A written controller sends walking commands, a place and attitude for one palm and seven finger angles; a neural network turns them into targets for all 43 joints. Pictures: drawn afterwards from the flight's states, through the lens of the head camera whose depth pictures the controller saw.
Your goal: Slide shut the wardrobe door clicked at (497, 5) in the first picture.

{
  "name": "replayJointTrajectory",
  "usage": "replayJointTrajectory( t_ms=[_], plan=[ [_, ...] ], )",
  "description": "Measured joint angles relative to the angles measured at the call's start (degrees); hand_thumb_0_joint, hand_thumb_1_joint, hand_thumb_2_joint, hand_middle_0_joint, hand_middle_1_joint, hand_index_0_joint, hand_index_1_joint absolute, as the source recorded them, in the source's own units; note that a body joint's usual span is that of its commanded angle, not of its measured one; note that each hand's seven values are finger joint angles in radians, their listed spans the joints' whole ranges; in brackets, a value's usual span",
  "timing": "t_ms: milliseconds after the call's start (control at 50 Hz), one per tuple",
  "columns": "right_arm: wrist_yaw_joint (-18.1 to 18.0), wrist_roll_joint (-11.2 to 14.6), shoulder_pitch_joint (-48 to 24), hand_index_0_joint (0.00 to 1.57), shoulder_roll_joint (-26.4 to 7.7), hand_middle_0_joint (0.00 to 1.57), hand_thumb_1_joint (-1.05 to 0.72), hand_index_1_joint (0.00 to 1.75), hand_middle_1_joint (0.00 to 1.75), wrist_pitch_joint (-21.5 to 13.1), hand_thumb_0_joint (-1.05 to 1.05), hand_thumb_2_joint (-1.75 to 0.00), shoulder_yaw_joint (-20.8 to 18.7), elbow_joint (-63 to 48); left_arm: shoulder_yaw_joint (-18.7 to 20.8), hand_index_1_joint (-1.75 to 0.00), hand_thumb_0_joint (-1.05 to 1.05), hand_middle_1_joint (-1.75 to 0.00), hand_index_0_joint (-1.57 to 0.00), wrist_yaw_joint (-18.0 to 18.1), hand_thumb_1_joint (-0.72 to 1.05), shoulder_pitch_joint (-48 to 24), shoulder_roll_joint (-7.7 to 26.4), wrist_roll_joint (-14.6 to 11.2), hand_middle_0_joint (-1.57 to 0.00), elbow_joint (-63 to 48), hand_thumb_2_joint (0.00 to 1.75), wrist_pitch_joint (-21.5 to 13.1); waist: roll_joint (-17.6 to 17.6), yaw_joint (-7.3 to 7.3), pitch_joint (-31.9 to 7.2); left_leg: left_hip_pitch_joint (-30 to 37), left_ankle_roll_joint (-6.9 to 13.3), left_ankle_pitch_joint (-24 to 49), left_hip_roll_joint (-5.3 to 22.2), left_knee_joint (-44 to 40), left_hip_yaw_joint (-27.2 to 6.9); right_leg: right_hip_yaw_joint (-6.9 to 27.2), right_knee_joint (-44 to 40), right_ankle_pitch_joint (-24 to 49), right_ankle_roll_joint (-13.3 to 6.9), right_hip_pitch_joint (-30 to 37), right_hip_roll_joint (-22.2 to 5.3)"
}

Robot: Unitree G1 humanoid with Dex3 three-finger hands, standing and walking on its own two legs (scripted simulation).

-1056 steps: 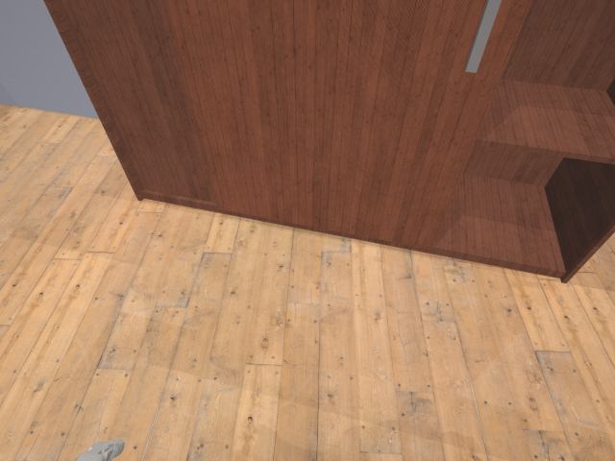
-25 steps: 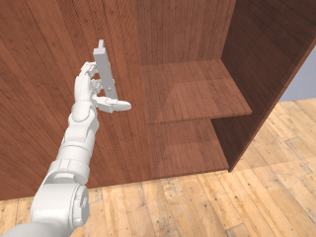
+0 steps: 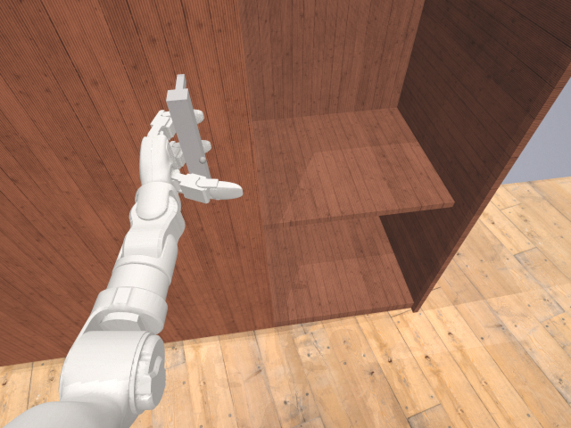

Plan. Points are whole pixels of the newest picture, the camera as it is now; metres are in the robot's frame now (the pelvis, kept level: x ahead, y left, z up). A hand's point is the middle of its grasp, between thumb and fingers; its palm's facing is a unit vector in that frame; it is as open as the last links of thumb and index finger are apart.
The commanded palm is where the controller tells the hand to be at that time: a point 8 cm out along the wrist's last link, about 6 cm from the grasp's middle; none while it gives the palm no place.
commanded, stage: grip the handle and tug to test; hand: left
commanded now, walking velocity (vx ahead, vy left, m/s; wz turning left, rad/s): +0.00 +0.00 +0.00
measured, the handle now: (194, 140) +0.50 +0.14 +0.14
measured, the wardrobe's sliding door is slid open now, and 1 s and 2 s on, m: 0.52 0.52 0.52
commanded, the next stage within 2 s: tug the door sideways, standing still in 1.46 s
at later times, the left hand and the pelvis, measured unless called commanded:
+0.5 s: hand (206, 159) +0.45 +0.11 +0.15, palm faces +0.13 -0.99 +0.01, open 9.1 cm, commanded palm +0.42 +0.16 +0.15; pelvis -0.01 +0.00 +0.00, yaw +1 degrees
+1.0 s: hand (206, 161) +0.45 +0.11 +0.15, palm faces +0.13 -0.99 +0.01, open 5.9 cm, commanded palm +0.41 +0.16 +0.15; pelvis +0.00 +0.00 +0.00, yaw +1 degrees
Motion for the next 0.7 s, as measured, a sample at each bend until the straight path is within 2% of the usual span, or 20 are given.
replayJointTrajectory(
  t_ms=[120,240,380,700],
  plan=[
    [-0.40,0.28,-0.89,0.20,-0.24,0.20,-0.90,0.30,0.30,-0.01,0.01,-0.90,-0.10,0.17,-1.81,-1.20,-0.01,-1.20,-0.31,0.40,-0.48,0.85,-0.60,-0.41,-0.30,-1.80,0.31,1.64,0.15,0.34,0.48,0.50,-0.03,0.17,-0.15,0.02,-0.57,-0.58,-0.24,0.09,-0.02,0.83,-0.10],
    [-0.79,0.05,-2.65,0.20,-0.24,0.20,-0.90,0.30,0.30,-0.42,0.01,-0.90,0.36,0.28,-1.40,-1.22,-0.01,-1.22,-0.32,1.08,-0.36,-1.67,-0.87,-0.22,-0.32,0.96,0.36,1.66,-0.12,0.16,0.83,0.16,-0.05,0.62,-0.25,-0.09,-0.78,-0.81,-0.04,0.28,-0.06,0.40,-0.18],
    [-0.55,0.08,-2.22,0.20,-0.16,0.20,-0.90,0.30,0.30,-0.69,0.01,-0.90,0.33,-0.36,-1.23,-1.26,-0.01,-1.26,-0.35,0.70,-0.09,-2.48,-0.12,-0.03,-0.34,2.24,0.48,0.20,-0.08,0.10,0.47,-0.10,-0.12,0.68,-0.17,-0.17,-0.55,-0.58,0.13,0.30,-0.13,-0.05,-0.12],
    [-0.33,0.14,-0.70,0.20,-0.13,0.20,-0.90,0.30,0.30,-0.27,0.01,-0.90,0.00,0.21,-1.10,-1.36,0.00,-1.36,-0.41,0.68,0.64,0.05,-0.47,-0.31,-0.41,-0.83,0.79,0.95,0.06,0.19,0.46,0.57,-0.13,0.52,-0.06,-0.59,-0.26,-0.24,-0.38,0.31,-0.13,0.54,-0.02]
  ],
)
